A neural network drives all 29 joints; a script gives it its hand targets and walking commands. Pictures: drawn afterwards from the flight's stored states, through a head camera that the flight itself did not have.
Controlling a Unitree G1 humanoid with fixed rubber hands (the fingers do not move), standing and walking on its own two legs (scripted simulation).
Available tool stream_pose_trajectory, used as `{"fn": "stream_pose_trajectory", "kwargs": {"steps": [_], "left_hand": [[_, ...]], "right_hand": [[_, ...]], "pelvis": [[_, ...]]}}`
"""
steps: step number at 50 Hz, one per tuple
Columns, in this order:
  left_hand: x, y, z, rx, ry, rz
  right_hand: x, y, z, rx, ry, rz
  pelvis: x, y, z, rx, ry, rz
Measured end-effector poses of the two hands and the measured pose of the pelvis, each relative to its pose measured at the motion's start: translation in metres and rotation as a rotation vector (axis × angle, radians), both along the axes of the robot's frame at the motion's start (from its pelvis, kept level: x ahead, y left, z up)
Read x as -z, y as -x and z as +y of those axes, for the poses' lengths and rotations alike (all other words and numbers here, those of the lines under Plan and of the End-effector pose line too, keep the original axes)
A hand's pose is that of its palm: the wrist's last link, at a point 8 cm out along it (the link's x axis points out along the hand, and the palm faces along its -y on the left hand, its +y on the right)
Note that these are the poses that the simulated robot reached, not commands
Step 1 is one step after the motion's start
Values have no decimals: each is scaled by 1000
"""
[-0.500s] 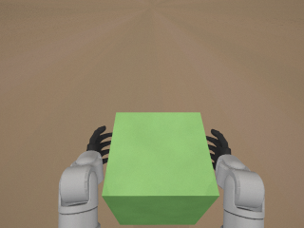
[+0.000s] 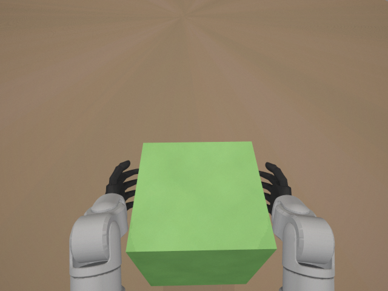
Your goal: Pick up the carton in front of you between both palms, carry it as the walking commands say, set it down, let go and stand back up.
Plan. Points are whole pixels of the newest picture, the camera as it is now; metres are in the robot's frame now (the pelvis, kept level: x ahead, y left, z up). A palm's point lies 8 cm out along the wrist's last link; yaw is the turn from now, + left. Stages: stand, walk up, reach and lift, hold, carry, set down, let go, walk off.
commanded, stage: carry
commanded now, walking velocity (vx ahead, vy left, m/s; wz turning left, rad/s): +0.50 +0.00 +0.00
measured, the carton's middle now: (198, 218) +0.27 +0.00 +0.03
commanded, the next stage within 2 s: none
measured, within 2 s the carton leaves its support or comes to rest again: neither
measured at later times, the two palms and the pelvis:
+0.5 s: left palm (144, 93) +0.60 +0.15 +0.11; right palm (249, 94) +0.61 -0.15 +0.10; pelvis +0.35 -0.01 +0.00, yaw +2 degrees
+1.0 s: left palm (152, 41) +0.95 +0.16 +0.11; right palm (230, 43) +0.95 -0.14 +0.11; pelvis +0.69 +0.01 +0.00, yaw +0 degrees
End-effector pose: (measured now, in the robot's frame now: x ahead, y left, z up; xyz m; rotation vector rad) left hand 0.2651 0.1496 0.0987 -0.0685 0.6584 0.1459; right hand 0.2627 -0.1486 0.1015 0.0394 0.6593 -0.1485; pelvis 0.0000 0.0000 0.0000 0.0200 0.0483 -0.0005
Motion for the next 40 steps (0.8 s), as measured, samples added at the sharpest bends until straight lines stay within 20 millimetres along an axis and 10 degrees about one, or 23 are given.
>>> {"fn": "stream_pose_trajectory", "kwargs": {"steps": [13,20,26,40], "left_hand": [[-7,-161,18,36,10,66],[-21,-256,13,-5,4,-11],[-3,-353,-7,-33,-31,0],[-18,-519,-16,-46,-49,65]], "right_hand": [[-13,-153,18,29,20,67],[-25,-259,13,-12,14,-11],[5,-364,-7,-34,-28,0],[-5,-534,-16,-57,-34,64]], "pelvis": [[-36,-156,23,10,54,29],[-26,-260,8,-7,45,19],[1,-360,-16,-37,45,-3],[-36,-528,-26,-35,-17,23]]}}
